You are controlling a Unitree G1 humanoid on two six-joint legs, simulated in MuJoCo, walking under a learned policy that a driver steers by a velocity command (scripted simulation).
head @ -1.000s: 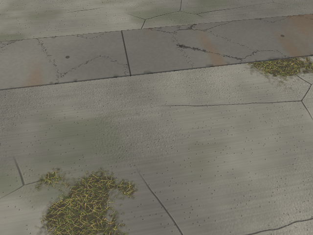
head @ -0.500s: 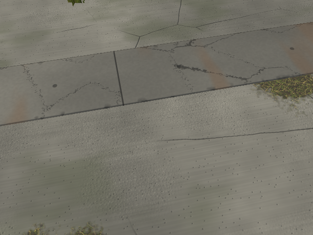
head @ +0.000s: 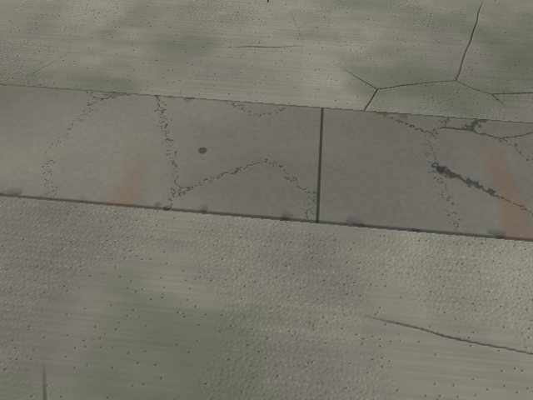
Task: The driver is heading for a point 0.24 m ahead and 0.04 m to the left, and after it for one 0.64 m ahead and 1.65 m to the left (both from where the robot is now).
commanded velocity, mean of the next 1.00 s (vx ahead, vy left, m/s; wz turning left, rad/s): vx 0.12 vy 0.00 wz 0.58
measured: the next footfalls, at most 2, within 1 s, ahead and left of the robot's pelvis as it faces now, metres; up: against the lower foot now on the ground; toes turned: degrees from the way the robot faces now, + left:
right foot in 0.38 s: +0.36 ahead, -0.08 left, +0.00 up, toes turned +19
left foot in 0.80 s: +0.18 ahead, +0.13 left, +0.00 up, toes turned +31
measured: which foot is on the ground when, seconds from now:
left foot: down 0.00-0.40, up 0.42-0.78, down 0.80-1.00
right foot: up 0.00-0.36, down 0.38-0.80, up 0.82-1.00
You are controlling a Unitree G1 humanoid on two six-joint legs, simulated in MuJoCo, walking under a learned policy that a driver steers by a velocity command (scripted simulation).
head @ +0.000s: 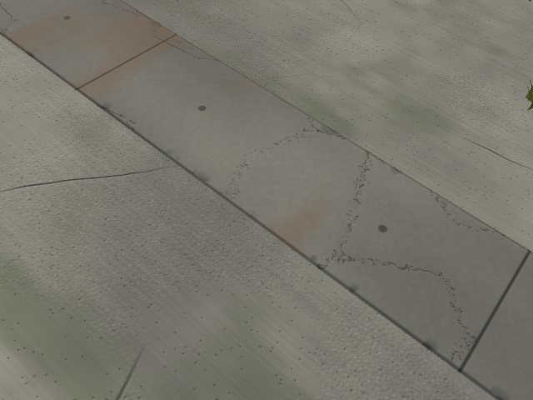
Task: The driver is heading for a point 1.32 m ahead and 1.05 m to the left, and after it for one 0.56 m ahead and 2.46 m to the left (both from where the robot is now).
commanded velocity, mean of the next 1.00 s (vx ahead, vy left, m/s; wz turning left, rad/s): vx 0.00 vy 0.00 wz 0.38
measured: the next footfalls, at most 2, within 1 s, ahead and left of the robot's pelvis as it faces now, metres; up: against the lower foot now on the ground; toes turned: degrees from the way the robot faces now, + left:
right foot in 0.30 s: +0.07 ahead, -0.13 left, +0.00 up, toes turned +17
left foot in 0.68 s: -0.01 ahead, +0.12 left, +0.00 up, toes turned +17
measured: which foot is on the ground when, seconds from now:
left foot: down 0.00-0.30, up 0.32-0.66, down 0.68-1.00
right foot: up 0.00-0.28, down 0.30-1.00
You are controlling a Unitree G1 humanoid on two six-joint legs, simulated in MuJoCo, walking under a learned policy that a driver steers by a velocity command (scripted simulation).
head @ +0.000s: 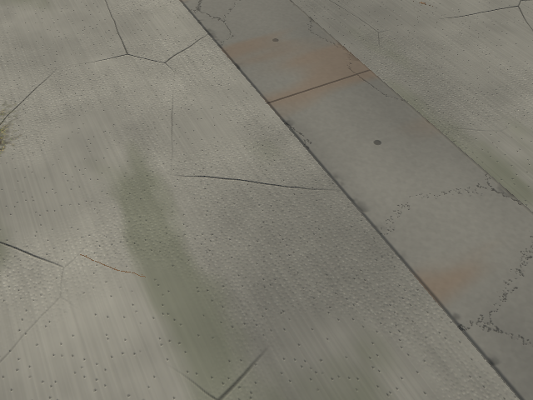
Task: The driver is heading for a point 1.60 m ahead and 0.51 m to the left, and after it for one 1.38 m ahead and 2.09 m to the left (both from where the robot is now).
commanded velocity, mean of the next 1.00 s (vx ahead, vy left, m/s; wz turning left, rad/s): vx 0.15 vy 0.00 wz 0.45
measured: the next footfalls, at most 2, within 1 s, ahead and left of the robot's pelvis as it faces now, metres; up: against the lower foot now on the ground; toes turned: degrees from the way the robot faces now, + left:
left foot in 0.54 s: -0.02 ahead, +0.11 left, +0.00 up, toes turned +20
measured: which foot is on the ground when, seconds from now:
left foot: down 0.00-0.16, up 0.18-0.52, down 0.54-1.00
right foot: down 0.00-0.54, up 0.56-1.00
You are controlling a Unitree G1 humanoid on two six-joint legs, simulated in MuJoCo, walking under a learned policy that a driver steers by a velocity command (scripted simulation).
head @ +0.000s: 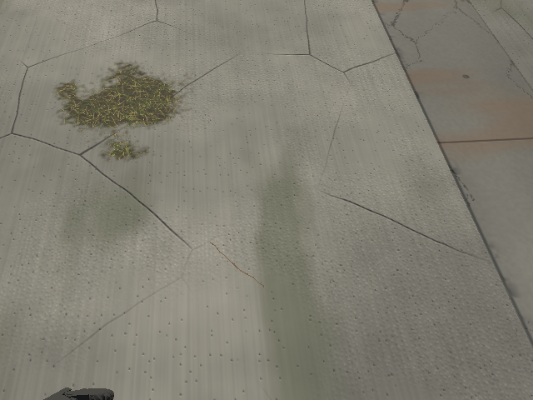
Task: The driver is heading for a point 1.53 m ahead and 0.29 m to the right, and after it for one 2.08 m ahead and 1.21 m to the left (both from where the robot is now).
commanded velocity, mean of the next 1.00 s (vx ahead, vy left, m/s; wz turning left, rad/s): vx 0.21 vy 0.00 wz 0.04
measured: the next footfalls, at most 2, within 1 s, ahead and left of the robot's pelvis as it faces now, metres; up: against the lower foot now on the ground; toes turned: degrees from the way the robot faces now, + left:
right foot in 0.06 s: +0.17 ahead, -0.13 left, +0.00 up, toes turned +0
left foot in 0.46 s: +0.35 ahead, +0.09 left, +0.00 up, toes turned -1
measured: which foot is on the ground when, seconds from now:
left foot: down 0.00-0.08, up 0.10-0.44, down 0.46-0.74, up 0.76-1.00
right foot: up 0.00-0.04, down 0.06-0.48, up 0.50-0.72, down 0.74-1.00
